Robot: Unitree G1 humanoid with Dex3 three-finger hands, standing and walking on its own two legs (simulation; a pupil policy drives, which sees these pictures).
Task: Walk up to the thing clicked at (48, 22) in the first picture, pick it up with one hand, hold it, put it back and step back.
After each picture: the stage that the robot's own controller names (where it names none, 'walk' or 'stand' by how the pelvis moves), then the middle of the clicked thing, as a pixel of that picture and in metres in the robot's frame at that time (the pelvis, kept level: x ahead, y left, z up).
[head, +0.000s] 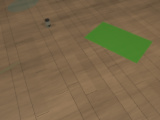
stand; (47, 23) +1.81 +0.55 -0.72
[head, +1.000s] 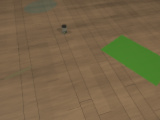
walk; (64, 29) +1.70 +0.29 -0.70
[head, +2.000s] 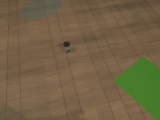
walk; (66, 47) +1.10 +0.23 -0.70
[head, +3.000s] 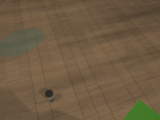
walk; (49, 96) +0.66 +0.29 -0.71
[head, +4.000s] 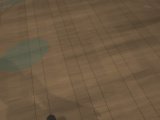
walk; out of the picture +0.44 +0.28 -0.70
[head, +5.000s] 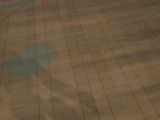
stand; out of the picture +0.34 +0.24 -0.71
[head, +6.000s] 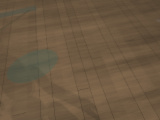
stand; out of the picture +0.34 +0.24 -0.72
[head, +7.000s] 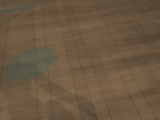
stand; out of the picture +0.35 +0.24 -0.73
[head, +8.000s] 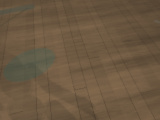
stand; out of the picture +0.34 +0.25 -0.73
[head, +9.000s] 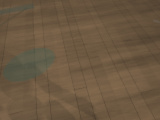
stand; out of the picture +0.33 +0.25 -0.73
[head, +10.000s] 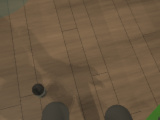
go down; (39, 91) +0.37 +0.26 -0.50
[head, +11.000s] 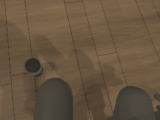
go down; (34, 68) +0.40 +0.29 -0.32
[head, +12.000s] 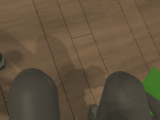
close in; out of the picture +0.38 +0.32 -0.25
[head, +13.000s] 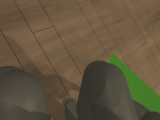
close; out of the picture +0.36 +0.33 -0.21
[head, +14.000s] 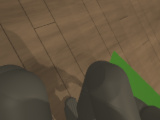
lift; out of the picture +0.35 +0.34 -0.21
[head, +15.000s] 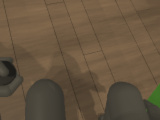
lift; (6, 76) +0.31 +0.28 -0.06
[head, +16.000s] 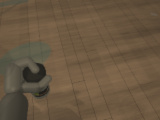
hold; (37, 81) +0.33 +0.18 +0.05
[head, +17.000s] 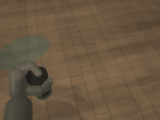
hold; (40, 84) +0.34 +0.18 +0.01
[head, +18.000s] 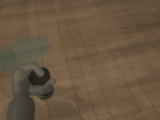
crouch; (42, 84) +0.34 +0.17 +0.01
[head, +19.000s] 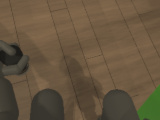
crouch; (15, 61) +0.40 +0.25 -0.10
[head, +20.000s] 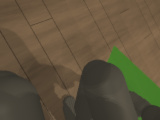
lower; out of the picture +0.37 +0.35 -0.22
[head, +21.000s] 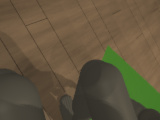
lower; out of the picture +0.37 +0.34 -0.22
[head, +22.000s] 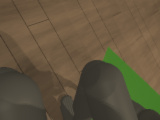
lower; out of the picture +0.37 +0.34 -0.22
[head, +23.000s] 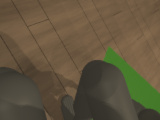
lower; out of the picture +0.36 +0.34 -0.21
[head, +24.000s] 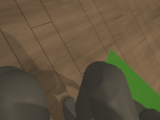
loosen; out of the picture +0.35 +0.32 -0.22
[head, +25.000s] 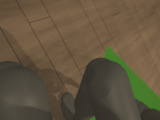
withdraw; out of the picture +0.36 +0.31 -0.21
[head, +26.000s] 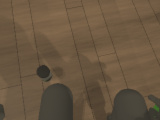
walk; (45, 73) +0.41 +0.26 -0.40
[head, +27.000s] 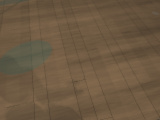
stand; out of the picture +0.34 +0.22 -0.66
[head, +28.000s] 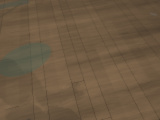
stand; out of the picture +0.35 +0.23 -0.67
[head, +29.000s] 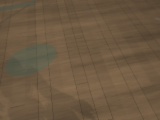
stand; out of the picture +0.36 +0.22 -0.71
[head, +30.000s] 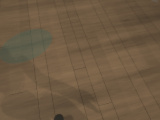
walk; out of the picture +0.38 +0.19 -0.70
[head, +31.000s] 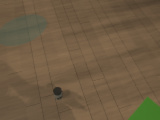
walk; (58, 93) +0.56 +0.20 -0.71
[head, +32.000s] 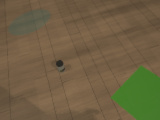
walk; (60, 66) +0.86 +0.33 -0.70
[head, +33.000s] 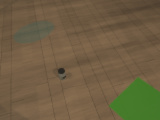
stand; (62, 74) +0.93 +0.27 -0.72
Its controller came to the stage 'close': yes
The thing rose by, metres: 0.71
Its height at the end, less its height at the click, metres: +0.00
